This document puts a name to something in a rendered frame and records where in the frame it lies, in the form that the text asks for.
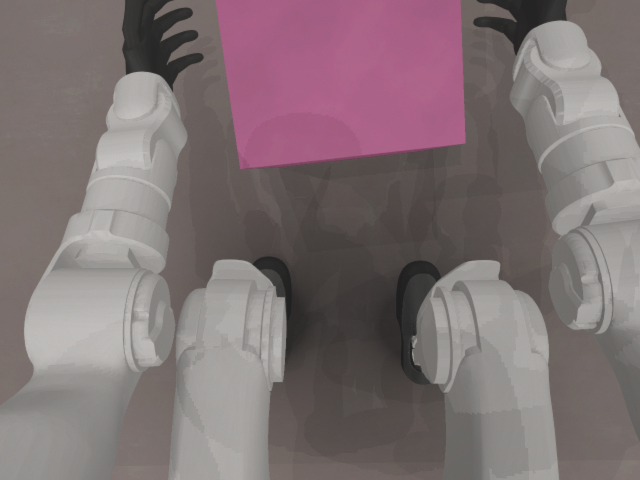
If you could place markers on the left robot upper arm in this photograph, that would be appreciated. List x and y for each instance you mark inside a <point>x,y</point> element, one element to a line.
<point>92,332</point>

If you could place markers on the robot right hand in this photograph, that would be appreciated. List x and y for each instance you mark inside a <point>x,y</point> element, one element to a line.
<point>528,14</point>

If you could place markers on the robot left foot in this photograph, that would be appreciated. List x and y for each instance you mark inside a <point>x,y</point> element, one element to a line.
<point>277,272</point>

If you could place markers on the right robot thigh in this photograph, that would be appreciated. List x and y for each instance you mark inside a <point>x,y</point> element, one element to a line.
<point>499,419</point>

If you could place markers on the robot right forearm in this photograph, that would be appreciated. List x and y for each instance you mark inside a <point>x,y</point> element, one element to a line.
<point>583,144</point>

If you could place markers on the robot left hand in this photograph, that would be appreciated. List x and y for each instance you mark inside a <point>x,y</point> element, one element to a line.
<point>142,49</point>

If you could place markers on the carton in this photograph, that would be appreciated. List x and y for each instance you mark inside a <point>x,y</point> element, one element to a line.
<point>313,81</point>

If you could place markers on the robot left forearm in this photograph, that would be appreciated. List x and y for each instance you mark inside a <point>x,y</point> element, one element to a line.
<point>123,219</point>

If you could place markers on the right robot upper arm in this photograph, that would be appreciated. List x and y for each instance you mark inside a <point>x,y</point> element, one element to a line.
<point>595,285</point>

